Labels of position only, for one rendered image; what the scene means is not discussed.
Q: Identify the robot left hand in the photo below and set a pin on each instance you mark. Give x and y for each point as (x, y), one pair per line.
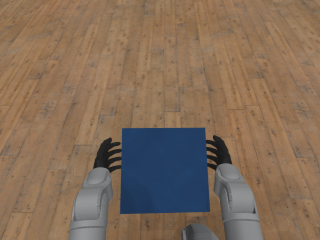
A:
(102, 159)

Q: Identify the robot right forearm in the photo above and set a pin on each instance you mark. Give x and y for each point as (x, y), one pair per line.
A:
(238, 206)

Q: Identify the robot left forearm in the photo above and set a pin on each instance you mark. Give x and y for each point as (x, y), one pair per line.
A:
(89, 218)

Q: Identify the right robot thigh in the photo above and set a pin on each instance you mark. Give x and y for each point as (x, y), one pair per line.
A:
(196, 231)

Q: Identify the carton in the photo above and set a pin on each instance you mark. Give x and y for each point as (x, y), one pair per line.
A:
(164, 170)

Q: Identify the robot right hand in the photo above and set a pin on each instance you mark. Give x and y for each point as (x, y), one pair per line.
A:
(222, 152)

